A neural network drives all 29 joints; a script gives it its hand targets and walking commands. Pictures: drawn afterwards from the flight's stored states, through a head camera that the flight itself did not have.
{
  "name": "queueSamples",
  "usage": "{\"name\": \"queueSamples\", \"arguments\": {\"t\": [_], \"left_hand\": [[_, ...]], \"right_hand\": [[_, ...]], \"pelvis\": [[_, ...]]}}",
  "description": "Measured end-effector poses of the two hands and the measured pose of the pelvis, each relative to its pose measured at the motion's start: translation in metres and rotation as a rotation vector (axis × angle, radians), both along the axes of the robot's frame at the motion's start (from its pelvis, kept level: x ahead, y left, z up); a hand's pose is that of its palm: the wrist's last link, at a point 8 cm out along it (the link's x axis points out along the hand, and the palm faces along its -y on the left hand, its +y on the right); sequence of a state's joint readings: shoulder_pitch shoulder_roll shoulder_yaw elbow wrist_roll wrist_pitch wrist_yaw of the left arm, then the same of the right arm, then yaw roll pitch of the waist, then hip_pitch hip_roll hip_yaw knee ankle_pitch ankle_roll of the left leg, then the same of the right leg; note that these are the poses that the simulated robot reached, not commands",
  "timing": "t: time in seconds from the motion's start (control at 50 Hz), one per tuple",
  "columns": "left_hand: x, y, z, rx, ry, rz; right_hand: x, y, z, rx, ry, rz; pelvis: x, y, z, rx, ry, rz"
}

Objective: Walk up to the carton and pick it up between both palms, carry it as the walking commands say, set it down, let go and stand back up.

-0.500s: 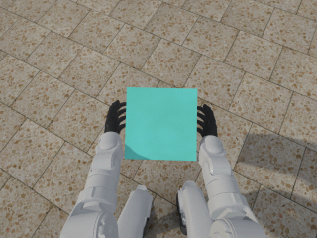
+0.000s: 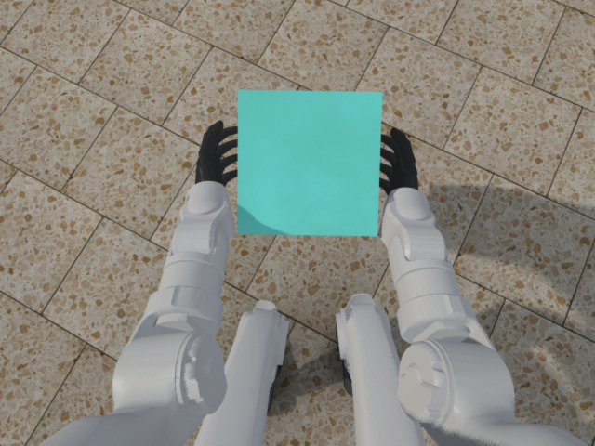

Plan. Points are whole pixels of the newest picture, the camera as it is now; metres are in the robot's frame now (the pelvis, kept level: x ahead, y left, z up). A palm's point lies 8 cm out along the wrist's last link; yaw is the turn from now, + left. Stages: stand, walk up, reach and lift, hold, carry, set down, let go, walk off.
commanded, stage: set down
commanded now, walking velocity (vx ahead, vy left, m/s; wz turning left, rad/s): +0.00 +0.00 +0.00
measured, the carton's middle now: (305, 171) +0.48 +0.01 -0.15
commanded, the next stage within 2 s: none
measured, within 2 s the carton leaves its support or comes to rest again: neither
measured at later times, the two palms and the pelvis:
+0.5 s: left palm (225, 188) +0.46 +0.14 -0.17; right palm (383, 191) +0.46 -0.12 -0.18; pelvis -0.01 -0.01 -0.07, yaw +2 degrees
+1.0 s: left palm (232, 185) +0.49 +0.14 -0.25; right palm (369, 194) +0.48 -0.11 -0.27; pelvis -0.02 +0.00 -0.13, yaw +1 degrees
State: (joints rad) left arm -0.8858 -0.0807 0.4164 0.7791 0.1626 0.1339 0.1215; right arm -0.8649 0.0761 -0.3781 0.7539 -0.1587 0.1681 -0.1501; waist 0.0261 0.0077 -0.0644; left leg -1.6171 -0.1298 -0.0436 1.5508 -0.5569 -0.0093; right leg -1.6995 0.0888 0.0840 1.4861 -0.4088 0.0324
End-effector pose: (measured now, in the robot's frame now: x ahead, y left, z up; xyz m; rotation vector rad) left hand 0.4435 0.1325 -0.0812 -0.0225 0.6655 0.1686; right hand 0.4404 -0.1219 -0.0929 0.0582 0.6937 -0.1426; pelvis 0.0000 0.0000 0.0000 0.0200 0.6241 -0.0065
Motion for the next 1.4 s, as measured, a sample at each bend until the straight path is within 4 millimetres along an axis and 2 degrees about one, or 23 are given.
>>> {"name": "queueSamples", "arguments": {"t": [0.14, 0.28, 0.4, 0.5, 0.64, 0.8, 0.96, 1.06, 1.3, 1.4], "left_hand": [[0.005, -0.004, -0.026, -0.005, 0.028, 0.012], [0.011, -0.007, -0.05, -0.017, 0.022, 0.011], [0.018, -0.001, -0.075, -0.006, 0.022, 0.012], [0.018, 0.004, -0.09, -0.008, 0.013, 0.017], [0.022, 0.005, -0.108, 0.003, 0.031, 0.003], [0.037, 0.001, -0.133, -0.006, 0.036, -0.019], [0.046, 0.007, -0.164, 0.014, 0.044, -0.028], [0.046, 0.011, -0.184, -0.004, 0.06, -0.013], [0.052, 0.002, -0.235, -0.001, 0.068, -0.045], [0.053, -0.003, -0.251, -0.005, 0.069, -0.05]], "right_hand": [[0.001, -0.003, -0.032, 0.021, 0.029, -0.003], [0.009, -0.007, -0.052, 0.015, 0.022, -0.01], [0.021, -0.001, -0.075, 0.003, 0.023, 0.015], [0.022, 0.004, -0.09, 0.014, 0.013, 0.007], [0.021, 0.005, -0.113, 0.007, 0.031, 0.011], [0.028, 0.002, -0.139, -0.01, 0.035, -0.004], [0.04, 0.008, -0.169, 0.009, 0.042, -0.005], [0.041, 0.012, -0.188, -0.004, 0.059, 0.004], [0.048, 0.002, -0.229, -0.046, 0.066, 0.018], [0.059, -0.004, -0.234, -0.073, 0.064, 0.04]], "pelvis": [[0.002, -0.002, -0.02, 0.018, 0.041, -0.005], [0.002, -0.009, -0.038, 0.023, 0.057, -0.006], [-0.003, -0.014, -0.054, 0.028, 0.077, -0.003], [-0.006, -0.015, -0.067, 0.024, 0.086, 0.007], [-0.014, -0.012, -0.085, 0.02, 0.079, 0.01], [-0.022, -0.007, -0.106, 0.013, 0.074, 0.011], [-0.019, -0.001, -0.125, 0.001, 0.09, 0.014], [-0.015, 0.002, -0.136, -0.001, 0.103, 0.024], [-0.024, 0.005, -0.159, -0.024, 0.053, 0.036], [-0.027, 0.005, -0.168, -0.026, -0.008, 0.031]]}}
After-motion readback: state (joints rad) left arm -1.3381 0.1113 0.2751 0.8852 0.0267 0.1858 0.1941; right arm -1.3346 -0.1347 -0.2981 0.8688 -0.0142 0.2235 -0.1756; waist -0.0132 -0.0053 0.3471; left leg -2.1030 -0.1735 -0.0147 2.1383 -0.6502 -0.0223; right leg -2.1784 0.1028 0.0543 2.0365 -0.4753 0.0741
